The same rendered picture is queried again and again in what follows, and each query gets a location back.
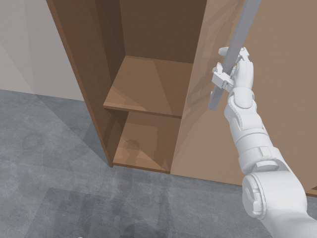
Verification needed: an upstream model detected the robot right hand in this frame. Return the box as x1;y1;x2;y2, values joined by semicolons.
212;47;254;93

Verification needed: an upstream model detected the handle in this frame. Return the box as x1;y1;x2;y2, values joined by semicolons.
208;0;261;111

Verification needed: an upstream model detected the robot right upper arm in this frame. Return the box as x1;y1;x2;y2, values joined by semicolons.
242;171;317;238

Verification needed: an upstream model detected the robot right forearm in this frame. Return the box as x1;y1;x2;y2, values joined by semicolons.
224;87;307;210

